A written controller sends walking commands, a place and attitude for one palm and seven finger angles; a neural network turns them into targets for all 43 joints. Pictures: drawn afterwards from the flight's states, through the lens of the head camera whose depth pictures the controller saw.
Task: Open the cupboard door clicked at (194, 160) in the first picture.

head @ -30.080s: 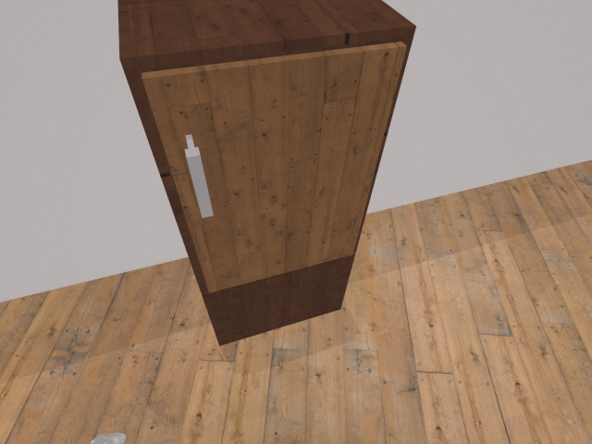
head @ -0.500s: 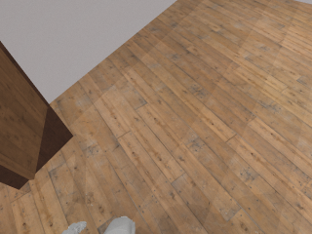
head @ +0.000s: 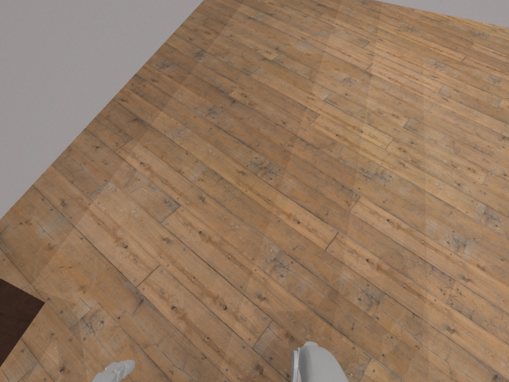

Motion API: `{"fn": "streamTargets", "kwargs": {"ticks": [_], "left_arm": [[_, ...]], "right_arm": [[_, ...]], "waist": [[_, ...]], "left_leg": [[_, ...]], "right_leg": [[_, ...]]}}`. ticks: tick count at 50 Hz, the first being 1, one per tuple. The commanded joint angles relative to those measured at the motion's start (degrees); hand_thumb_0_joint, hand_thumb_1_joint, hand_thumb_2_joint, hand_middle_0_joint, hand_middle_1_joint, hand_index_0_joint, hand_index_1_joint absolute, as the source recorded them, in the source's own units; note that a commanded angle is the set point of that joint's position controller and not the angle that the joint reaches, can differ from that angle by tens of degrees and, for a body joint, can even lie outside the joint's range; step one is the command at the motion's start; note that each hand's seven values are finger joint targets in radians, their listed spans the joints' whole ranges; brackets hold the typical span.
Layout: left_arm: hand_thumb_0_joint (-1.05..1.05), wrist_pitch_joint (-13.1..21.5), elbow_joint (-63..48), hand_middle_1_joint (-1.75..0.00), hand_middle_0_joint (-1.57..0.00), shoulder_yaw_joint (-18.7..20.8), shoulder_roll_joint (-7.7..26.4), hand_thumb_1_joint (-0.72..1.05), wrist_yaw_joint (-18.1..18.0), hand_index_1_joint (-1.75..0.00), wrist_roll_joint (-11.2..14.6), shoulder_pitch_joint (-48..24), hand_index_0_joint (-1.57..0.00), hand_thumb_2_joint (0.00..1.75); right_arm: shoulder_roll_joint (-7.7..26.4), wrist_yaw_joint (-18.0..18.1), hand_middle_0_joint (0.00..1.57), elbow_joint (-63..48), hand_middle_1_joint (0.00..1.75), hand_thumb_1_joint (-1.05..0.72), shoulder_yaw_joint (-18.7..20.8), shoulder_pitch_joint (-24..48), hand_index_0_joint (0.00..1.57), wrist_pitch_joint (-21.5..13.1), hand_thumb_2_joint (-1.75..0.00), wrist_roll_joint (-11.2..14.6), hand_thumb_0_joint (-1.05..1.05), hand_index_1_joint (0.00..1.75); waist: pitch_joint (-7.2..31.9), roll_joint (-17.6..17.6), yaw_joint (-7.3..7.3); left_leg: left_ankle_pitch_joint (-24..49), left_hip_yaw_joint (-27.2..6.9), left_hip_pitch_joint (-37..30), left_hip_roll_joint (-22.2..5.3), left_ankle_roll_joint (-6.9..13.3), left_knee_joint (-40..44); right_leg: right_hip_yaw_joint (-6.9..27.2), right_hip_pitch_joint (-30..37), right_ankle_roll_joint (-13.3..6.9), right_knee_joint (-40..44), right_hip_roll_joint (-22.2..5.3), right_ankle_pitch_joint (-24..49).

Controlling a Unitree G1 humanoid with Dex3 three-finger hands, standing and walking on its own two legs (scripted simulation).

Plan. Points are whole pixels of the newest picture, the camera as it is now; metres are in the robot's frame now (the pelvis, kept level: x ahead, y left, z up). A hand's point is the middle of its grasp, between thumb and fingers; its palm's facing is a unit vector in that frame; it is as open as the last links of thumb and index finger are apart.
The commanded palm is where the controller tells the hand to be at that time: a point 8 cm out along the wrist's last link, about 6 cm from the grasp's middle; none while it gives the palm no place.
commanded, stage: walk to a spot facing it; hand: left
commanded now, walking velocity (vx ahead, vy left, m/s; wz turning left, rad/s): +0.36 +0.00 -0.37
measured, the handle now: out of the picture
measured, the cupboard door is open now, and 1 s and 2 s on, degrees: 44 44 44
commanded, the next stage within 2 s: turn to face it in 1.08 s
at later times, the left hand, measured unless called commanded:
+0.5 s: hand (196, 277) +0.32 +0.13 -0.17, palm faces -0.09 -0.97 -0.23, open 7.1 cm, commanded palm none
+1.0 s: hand (223, 170) +0.61 +0.11 -0.17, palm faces -0.21 -0.96 -0.18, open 7.3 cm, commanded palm none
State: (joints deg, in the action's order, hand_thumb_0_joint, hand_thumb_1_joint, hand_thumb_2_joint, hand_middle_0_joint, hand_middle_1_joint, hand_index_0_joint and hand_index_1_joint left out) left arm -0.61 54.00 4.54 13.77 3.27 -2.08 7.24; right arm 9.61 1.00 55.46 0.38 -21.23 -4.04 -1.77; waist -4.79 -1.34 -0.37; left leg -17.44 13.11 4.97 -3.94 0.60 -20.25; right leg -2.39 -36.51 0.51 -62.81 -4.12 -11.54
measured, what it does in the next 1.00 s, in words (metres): walks ahead: right foot, then left foot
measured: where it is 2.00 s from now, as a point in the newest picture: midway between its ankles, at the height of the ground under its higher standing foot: (297, 228)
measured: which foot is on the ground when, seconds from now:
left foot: down 0.00-0.18, up 0.20-0.64, down 0.66-1.00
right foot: up 0.00-0.18, down 0.20-0.68, up 0.70-1.00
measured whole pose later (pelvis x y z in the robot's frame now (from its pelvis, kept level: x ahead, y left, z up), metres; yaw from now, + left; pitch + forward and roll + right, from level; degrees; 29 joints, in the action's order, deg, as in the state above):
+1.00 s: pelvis +0.50 -0.06 +0.00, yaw -14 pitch +0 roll +0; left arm 0.3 58.8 4.0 11.1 2.0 -1.7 10.3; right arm 10.0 0.3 62.0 2.1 -21.5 -3.3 -1.6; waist -3.8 -0.8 0.0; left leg -16.9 13.4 1.8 -2.2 0.9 -18.6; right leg -2.9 -34.2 0.2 -48.7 -7.0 -7.3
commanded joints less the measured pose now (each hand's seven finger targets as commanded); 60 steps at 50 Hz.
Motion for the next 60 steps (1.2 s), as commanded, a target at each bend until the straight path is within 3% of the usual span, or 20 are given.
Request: {"fn": "streamTargets", "kwargs": {"ticks": [1, 5, 8, 9, 10, 13, 17, 28, 31, 32, 33, 34, 39, 44, 51, 55, 56, 57, 58, 60], "left_arm": [[0.0, 1.4, -5.6, -0.3, -0.2, -1.6, -1.5, 0.9, 0.3, -0.3, 0.3, -8.7, -0.2, 0.9], [0.0, 1.7, -4.9, -0.3, -0.2, -1.6, -0.4, 0.9, -0.1, -0.3, 0.6, -8.8, -0.2, 0.9], [0.0, 2.8, 1.0, -0.3, -0.2, 0.2, 3.9, 0.9, -1.2, -0.3, 0.3, 10.7, -0.2, 0.9], [0.0, 3.3, 3.4, -0.3, -0.2, 1.9, 9.8, 0.9, -2.0, -0.3, 0.0, 19.2, -0.2, 0.9], [0.0, 3.2, 4.0, -0.3, -0.2, 2.7, 13.8, 0.9, -2.6, -0.3, 1.2, 21.3, -0.2, 0.9], [0.0, 2.8, 1.2, -0.3, -0.2, 0.6, 7.5, 0.9, -3.8, -0.3, 2.0, 8.5, -0.2, 0.9], [0.0, 4.8, 1.5, -0.3, -0.2, -0.6, 3.4, 0.9, -3.5, -0.3, 1.3, 4.8, -0.2, 0.9], [0.0, 6.0, 6.4, -0.3, -0.2, -0.5, 4.2, 0.9, -3.7, -0.3, 1.2, 14.3, -0.2, 0.9], [0.0, 6.0, 6.5, -0.3, -0.2, -0.5, 5.1, 0.9, -3.9, -0.3, 1.3, 12.6, -0.2, 0.9], [0.0, 6.0, 5.4, -0.3, -0.2, -0.5, 4.3, 0.9, -3.8, -0.3, 1.8, 11.9, -0.2, 0.9], [0.0, 6.0, 4.2, -0.3, -0.2, -1.1, 1.3, 0.9, -3.1, -0.3, 2.5, 14.8, -0.2, 0.9], [0.0, 6.3, 2.9, -0.3, -0.2, -1.2, 2.0, 0.9, -3.2, -0.3, 2.2, 11.6, -0.2, 0.9], [0.0, 3.0, 4.0, -0.3, -0.2, -0.9, -1.5, 0.9, -1.8, -0.3, 0.4, 8.5, -0.2, 0.9], [0.0, 1.6, 3.4, -0.3, -0.2, -0.9, -3.2, 0.9, -1.3, -0.3, 0.4, 7.5, -0.2, 0.9], [0.0, 2.3, 0.1, -0.3, -0.2, -1.4, -2.1, 0.9, -0.9, -0.3, 0.6, -4.1, -0.2, 0.9], [0.0, 3.4, 3.5, -0.3, -0.2, -0.7, 1.1, 0.9, -1.2, -0.3, 0.5, 7.9, -0.2, 0.9], [0.0, 4.1, 6.3, -0.3, -0.2, 0.5, 4.7, 0.9, -1.8, -0.3, 0.2, 17.3, -0.2, 0.9], [0.0, 4.5, 8.0, -0.3, -0.2, 2.4, 11.4, 0.9, -2.8, -0.3, 0.1, 24.8, -0.2, 0.9], [0.0, 4.4, 8.3, -0.3, -0.2, 2.3, 13.4, 0.9, -3.2, -0.3, 1.8, 24.1, -0.2, 0.9], [0.0, 4.5, 6.0, -0.3, -0.2, 0.7, 7.7, 0.9, -4.3, -0.3, 1.7, 16.5, -0.2, 0.9]], "right_arm": [[8.4, 0.4, 0.2, 0.8, 0.3, -0.9, 2.2, -9.2, 0.2, -0.4, -0.9, -0.3, 0.0, 0.3], [9.7, 0.5, 0.2, 2.7, 0.3, -0.9, 2.0, -10.1, 0.2, 0.1, -0.9, -0.3, 0.0, 0.3], [11.2, 0.3, 0.2, 1.8, 0.3, -0.9, 2.2, -4.5, 0.2, 0.2, -0.9, 0.7, 0.0, 0.3], [8.8, -0.3, 0.2, 0.7, 0.3, -0.9, 2.0, -4.6, 0.2, 0.1, -0.9, 1.7, 0.0, 0.3], [6.2, 0.2, 0.2, -0.8, 0.3, -0.9, 1.9, -5.1, 0.2, 0.1, -0.9, 2.3, 0.0, 0.3], [5.3, -0.2, 0.2, -0.4, 0.3, -0.9, 2.7, 2.4, 0.2, 1.4, -0.9, 1.3, 0.0, 0.3], [2.3, -0.9, 0.2, 2.9, 0.3, -0.9, 2.5, -4.3, 0.2, 3.1, -0.9, 0.3, 0.0, 0.3], [3.4, -2.6, 0.2, -3.1, 0.3, -0.9, 2.7, 16.9, 0.2, 1.1, -0.9, 0.6, 0.0, 0.3], [5.9, -1.6, 0.2, 0.7, 0.3, -0.9, 3.6, 6.1, 0.2, 0.5, -0.9, 0.1, 0.0, 0.3], [9.6, -1.1, 0.2, 3.0, 0.3, -0.9, 4.5, -3.0, 0.2, 0.2, -0.9, -0.4, 0.0, 0.3], [16.4, -0.6, 0.2, 4.4, 0.3, -0.9, 6.0, -10.4, 0.2, -0.1, -0.9, -1.4, 0.0, 0.3], [16.6, -0.1, 0.2, 4.6, 0.3, -0.9, 5.7, -11.5, 0.2, 0.8, -0.9, -0.5, 0.0, 0.3], [6.9, 0.3, 0.2, 1.8, 0.3, -0.9, 3.1, 2.1, 0.2, -0.8, -0.9, 0.1, 0.0, 0.3], [6.8, -0.2, 0.2, 2.8, 0.3, -0.9, 3.3, 0.9, 0.2, -0.9, -0.9, 0.5, 0.0, 0.3], [7.7, -0.3, 0.2, 5.7, 0.3, -0.9, 2.9, -6.9, 0.2, 0.1, -0.9, -0.3, 0.0, 0.3], [9.7, 0.0, 0.2, 6.0, 0.3, -0.9, 2.7, -5.5, 0.2, 0.4, -0.9, 0.2, 0.0, 0.3], [9.2, -0.5, 0.2, 5.2, 0.3, -0.9, 2.7, -3.6, 0.2, 0.3, -0.9, 0.9, 0.0, 0.3], [5.6, -0.4, 0.2, 3.3, 0.3, -0.9, 2.3, -5.2, 0.2, -0.1, -0.9, 2.0, 0.0, 0.3], [6.4, -0.3, 0.2, 2.5, 0.3, -0.9, 2.4, -3.3, 0.2, 0.1, -0.9, 2.2, 0.0, 0.3], [4.9, -0.1, 0.2, 2.0, 0.3, -0.9, 2.4, 3.1, 0.2, 0.2, -0.9, 1.9, 0.0, 0.3]], "waist": [[1.5, 8.4, -3.4], [1.3, 9.3, -2.1], [10.1, 6.1, 7.85], [16.8, -5.0, 11.21], [21.1, -14.1, 9.51], [2.2, -1.1, 3.26], [2.2, -4.3, -2.78], [0.4, -6.3, 1.96], [5.0, -3.3, -4.28], [10.8, 2.0, -8.2], [18.7, 16.1, -9.13], [19.2, 15.9, -8.81], [-0.4, 7.1, -0.61], [1.0, 8.0, 1.08], [-3.0, 7.3, -2.53], [5.4, 5.5, 3.95], [10.8, 1.5, 8.03], [19.3, -14.7, 9.89], [20.5, -14.9, 8.34], [11.4, -8.0, 5.99]], "left_leg": [[32.3, -4.0, -8.4, -13.8, 3.5, 5.5], [49.3, -1.3, -7.9, -15.3, 3.4, 0.8], [53.1, 1.4, 2.5, -12.5, 0.4, -21.9], [26.7, 3.4, 18.0, -6.2, -1.7, -40.3], [-17.9, -2.6, 31.0, 1.9, -3.7, -59.3], [-5.4, -12.7, 31.5, -5.9, -2.5, -56.3], [-0.2, -10.5, 22.5, -5.5, -3.7, -41.4], [4.1, -6.6, 27.1, -0.9, -1.9, -18.0], [7.4, -3.7, 7.9, 3.5, 0.3, -9.5], [11.8, -10.6, -8.1, -2.2, 3.2, -8.5], [16.8, -32.9, -22.7, -19.5, 10.7, -6.4], [21.0, -41.2, -21.7, -25.2, 14.7, 0.3], [8.4, -19.6, 6.6, -16.1, 7.1, 9.6], [12.4, -6.8, 6.2, -11.7, 5.8, 11.1], [21.4, -3.5, -1.2, -14.1, 5.2, 8.3], [43.4, -0.4, -3.0, -12.5, 2.8, -10.9], [38.2, 1.6, 6.8, -9.7, 0.9, -24.0], [0.3, 2.3, 24.1, -0.4, -2.2, -44.4], [-18.2, -6.5, 30.2, 1.3, -2.3, -56.5], [-9.8, -12.3, 32.7, -2.9, -2.3, -56.1]], "right_leg": [[-3.0, -3.1, -0.9, 13.8, -0.1, 2.1], [-6.6, 7.8, -3.8, 23.7, 3.6, -1.5], [-6.0, 37.4, -7.1, 30.5, 5.7, 2.3], [10.2, 53.9, -12.2, 33.1, -7.3, 3.7], [34.8, 59.7, -18.5, 40.7, -21.2, 12.2], [21.6, 31.1, -14.1, 48.9, -16.4, 2.0], [7.3, 21.9, -10.6, 51.1, -8.8, 9.4], [7.2, 38.6, -9.6, 45.4, -9.1, 32.1], [3.8, 33.9, -6.8, 30.9, -6.4, 43.8], [2.2, 23.2, -4.5, 18.6, -3.7, 33.7], [-2.8, 8.0, -1.9, -2.6, 4.5, 0.5], [2.5, 2.7, -2.7, -14.8, 5.7, -18.7], [4.5, 1.4, -0.8, -11.9, -2.3, -4.0], [0.8, 4.1, 0.2, 4.5, -3.1, 2.5], [-4.0, 4.9, -1.7, 23.1, -1.0, 3.3], [-7.2, 24.8, -5.0, 31.4, 4.4, 1.9], [-1.7, 40.2, -7.2, 31.9, 1.0, 5.9], [23.9, 56.7, -14.0, 35.7, -16.5, 16.5], [30.9, 57.1, -17.5, 41.2, -21.9, 25.3], [18.8, 45.4, -14.6, 40.2, -17.7, 40.1]]}}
